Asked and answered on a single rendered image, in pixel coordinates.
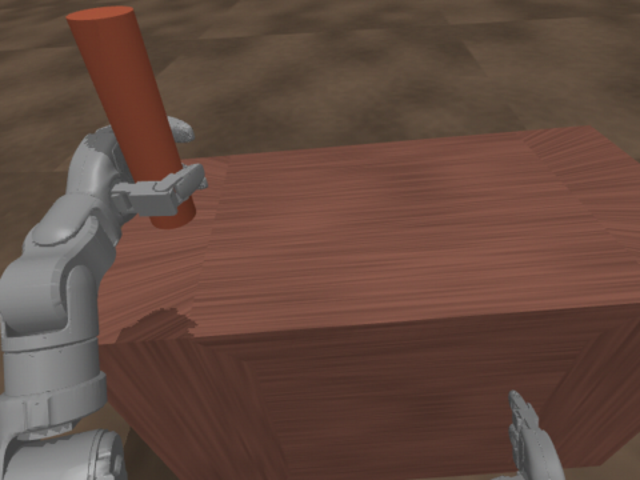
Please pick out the left robot arm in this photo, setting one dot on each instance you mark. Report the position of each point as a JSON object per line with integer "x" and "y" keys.
{"x": 49, "y": 328}

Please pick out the can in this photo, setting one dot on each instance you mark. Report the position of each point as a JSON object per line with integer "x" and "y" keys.
{"x": 112, "y": 47}

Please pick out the left robot hand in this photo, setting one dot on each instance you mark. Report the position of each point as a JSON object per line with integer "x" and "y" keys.
{"x": 99, "y": 169}

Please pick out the right robot hand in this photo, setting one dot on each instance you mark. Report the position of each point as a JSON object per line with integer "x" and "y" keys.
{"x": 533, "y": 451}

